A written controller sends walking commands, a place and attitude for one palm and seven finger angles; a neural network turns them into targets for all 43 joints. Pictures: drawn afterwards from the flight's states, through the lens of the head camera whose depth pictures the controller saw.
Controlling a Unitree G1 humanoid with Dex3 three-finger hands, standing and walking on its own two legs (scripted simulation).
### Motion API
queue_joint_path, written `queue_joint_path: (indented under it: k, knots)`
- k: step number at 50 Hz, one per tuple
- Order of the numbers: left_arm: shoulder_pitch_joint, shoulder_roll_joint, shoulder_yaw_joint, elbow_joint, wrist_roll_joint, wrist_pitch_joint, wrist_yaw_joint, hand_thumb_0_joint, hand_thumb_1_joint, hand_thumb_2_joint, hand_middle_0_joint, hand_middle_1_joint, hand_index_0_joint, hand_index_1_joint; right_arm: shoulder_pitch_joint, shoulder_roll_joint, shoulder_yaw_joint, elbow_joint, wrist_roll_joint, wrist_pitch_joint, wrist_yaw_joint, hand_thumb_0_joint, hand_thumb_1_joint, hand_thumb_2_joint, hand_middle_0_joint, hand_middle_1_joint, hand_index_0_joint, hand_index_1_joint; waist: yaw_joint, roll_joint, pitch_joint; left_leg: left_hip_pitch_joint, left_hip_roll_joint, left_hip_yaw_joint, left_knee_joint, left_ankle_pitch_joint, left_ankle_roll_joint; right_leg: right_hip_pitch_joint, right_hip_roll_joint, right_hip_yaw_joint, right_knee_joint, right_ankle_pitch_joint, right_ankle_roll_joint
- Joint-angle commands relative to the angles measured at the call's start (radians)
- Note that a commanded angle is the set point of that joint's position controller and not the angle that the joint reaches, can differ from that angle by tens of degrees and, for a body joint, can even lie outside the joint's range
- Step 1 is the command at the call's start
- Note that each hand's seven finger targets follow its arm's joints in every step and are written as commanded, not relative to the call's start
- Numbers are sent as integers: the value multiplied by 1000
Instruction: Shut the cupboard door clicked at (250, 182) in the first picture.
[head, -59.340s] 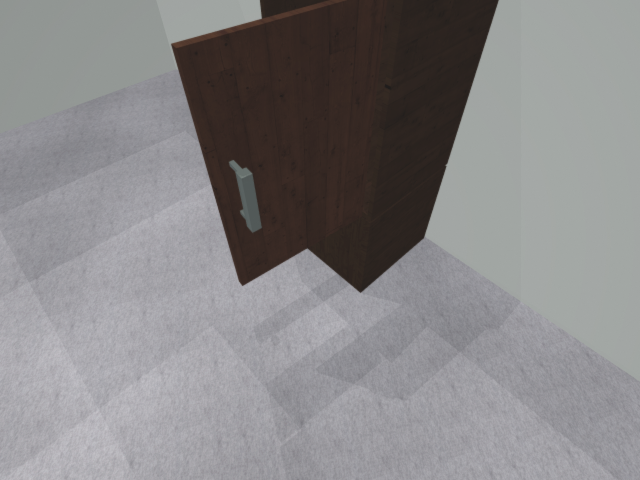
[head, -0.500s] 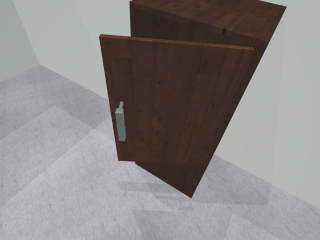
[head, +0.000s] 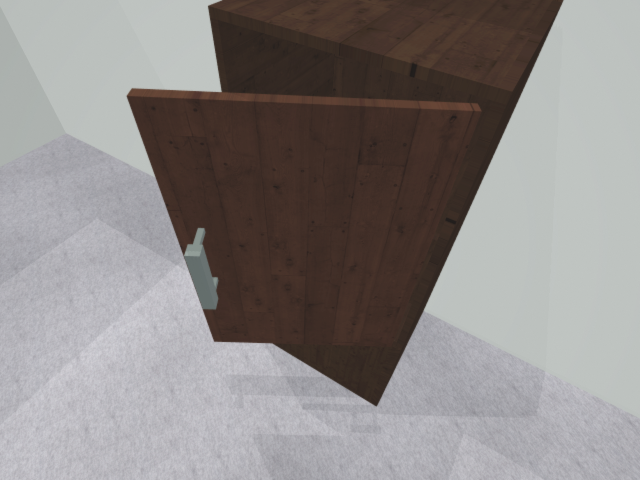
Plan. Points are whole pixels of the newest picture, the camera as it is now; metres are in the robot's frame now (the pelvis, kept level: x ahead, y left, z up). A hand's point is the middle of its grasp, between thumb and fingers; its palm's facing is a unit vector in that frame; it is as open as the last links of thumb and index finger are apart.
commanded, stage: come to a stop and stand still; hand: left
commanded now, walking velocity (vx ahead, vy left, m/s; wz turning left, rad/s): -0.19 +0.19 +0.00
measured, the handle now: (205, 269) +0.43 +0.21 -0.04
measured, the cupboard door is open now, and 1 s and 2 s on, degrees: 30 30 30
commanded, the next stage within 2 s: look again from close up in 1.08 s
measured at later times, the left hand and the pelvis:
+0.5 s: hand out of the picture -0.02 +0.18 -0.18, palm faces +0.03 -0.98 -0.19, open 7.4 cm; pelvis -0.04 +0.01 +0.00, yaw +0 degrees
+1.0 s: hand out of the picture -0.09 +0.18 -0.17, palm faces +0.04 -0.99 -0.14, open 7.4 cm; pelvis -0.04 +0.02 +0.01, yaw +0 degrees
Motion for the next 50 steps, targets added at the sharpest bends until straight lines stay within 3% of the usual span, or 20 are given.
queue_joint_path:
  k: [1,2,3,4,5,6,7,9,11,14,15,17,18,19,21,24,27,29,36,50]
  knots:
    - [62,139,21,-33,-8,5,10,0,900,900,-200,-300,-200,-300,54,-40,-6,-48,5,-7,-8,0,-900,-900,200,300,200,300,7,-118,2,43,-19,36,-188,171,-25,73,-241,168,-43,686,-121]
    - [59,146,29,-38,-11,13,11,0,900,900,-200,-300,-200,-300,58,-56,-13,-52,3,-5,-10,0,-900,-900,200,300,200,300,8,-105,-9,85,-16,36,-236,264,-23,64,-225,165,-12,644,-102]
    - [57,138,31,-48,-11,22,11,0,900,900,-200,-300,-200,-300,44,-82,-21,-58,2,-5,-13,0,-900,-900,200,300,200,300,14,-44,-13,133,20,15,-255,412,-11,28,-201,150,21,571,-82]
    - [58,120,31,-60,-13,29,9,0,900,900,-200,-300,-200,-300,25,-118,-27,-74,-2,-5,-16,0,-900,-900,200,300,200,300,22,51,-13,172,96,-49,-235,639,22,-35,-153,115,49,437,-44]
    - [55,99,27,-69,-11,37,11,0,900,900,-200,-300,-200,-300,10,-145,-30,-89,-8,-3,-17,0,-900,-900,200,300,200,300,28,97,-4,146,166,-110,-258,772,67,-42,-96,71,78,246,-12]
    - [46,80,21,-68,-8,47,14,0,900,900,-200,-300,-200,-300,-16,-153,-31,-96,-7,-4,-17,0,-900,-900,200,300,200,300,34,181,7,104,203,-149,-318,840,115,-13,-53,39,143,33,10]
    - [44,73,19,-66,-9,54,12,0,900,900,-200,-300,-200,-300,-51,-154,-29,-108,-7,-6,-19,0,-900,-900,200,300,200,300,43,209,23,83,220,-173,-352,854,152,-17,-36,49,199,-127,15]
    - [53,64,18,-64,-9,62,8,0,900,900,-200,-300,-200,-300,-78,-161,-31,-132,-11,-10,-23,0,-900,-900,200,300,200,300,40,170,12,103,245,-194,-367,860,198,-45,-30,73,260,-229,11]
    - [73,52,16,-54,-7,61,6,0,900,900,-200,-300,-200,-300,-109,-172,-35,-144,-14,-9,-23,0,-900,-900,200,300,200,300,48,131,-25,134,239,-189,-335,824,205,-33,-27,81,221,-181,9]
    - [102,50,11,-48,-2,46,3,0,900,900,-200,-300,-200,-300,-128,-175,-41,-158,-8,-7,-20,0,-900,-900,200,300,200,300,52,65,-87,164,194,-154,-268,706,158,32,-25,82,28,3,17]
    - [101,61,10,-53,1,39,4,0,900,900,-200,-300,-200,-300,-127,-163,-39,-164,-5,-6,-18,0,-900,-900,200,300,200,300,47,16,-83,147,144,-134,-237,586,118,43,-45,125,-63,115,11]
    - [57,116,10,-67,2,30,3,0,900,900,-200,-300,-200,-300,-114,-115,-33,-170,2,1,-7,0,-900,-900,200,300,200,300,12,-114,-61,82,32,-44,-191,274,35,28,-193,271,-124,256,-55]
    - [33,125,9,-76,2,29,2,0,900,900,-200,-300,-200,-300,-107,-96,-30,-166,-2,6,-3,0,-900,-900,200,300,200,300,0,-129,-41,87,10,-32,-197,235,21,11,-222,271,-124,296,-85]
    - [18,119,8,-80,0,23,4,0,900,900,-200,-300,-200,-300,-112,-97,-27,-157,-6,10,-3,0,-900,-900,200,300,200,300,-1,-170,-49,105,8,-30,-189,220,14,-9,-208,273,-123,288,-92]
    - [3,111,1,-86,-4,24,2,0,900,900,-200,-300,-200,-300,-111,-103,-25,-145,-6,9,0,0,-900,-900,200,300,200,300,-3,-146,-24,146,19,-37,-225,220,14,-70,-177,233,-135,159,-76]
    - [12,99,-6,-82,-4,31,-2,0,900,900,-200,-300,-200,-300,-113,-111,-17,-130,-7,8,4,0,-900,-900,200,300,200,300,2,-47,56,132,57,-90,-314,159,29,-134,-111,195,-176,-115,-35]
    - [63,88,-6,-61,-2,32,-4,0,900,900,-200,-300,-200,-300,-113,-121,-14,-125,-10,6,5,0,-900,-900,200,300,200,300,17,-10,108,53,70,-131,-394,33,36,-116,-79,183,-202,-206,-18]
    - [83,87,-7,-47,-1,31,-5,0,900,900,-200,-300,-200,-300,-98,-121,-11,-115,-12,4,5,0,-900,-900,200,300,200,300,22,25,111,29,68,-139,-419,0,35,-91,-73,179,-211,-208,-16]
    - [131,75,-9,-10,-5,22,-9,0,900,900,-200,-300,-200,-300,-37,-125,-4,-81,-12,-9,2,0,-900,-900,200,300,200,300,24,52,54,37,74,-154,-460,-8,34,-30,-67,153,-200,-144,-17]
    - [211,24,-20,61,-5,17,-3,0,900,900,-200,-300,-200,-300,35,-100,1,-21,-4,-18,-7,0,-900,-900,200,300,200,300,30,18,66,39,85,-166,-497,-6,40,0,-58,130,-166,-52,-15]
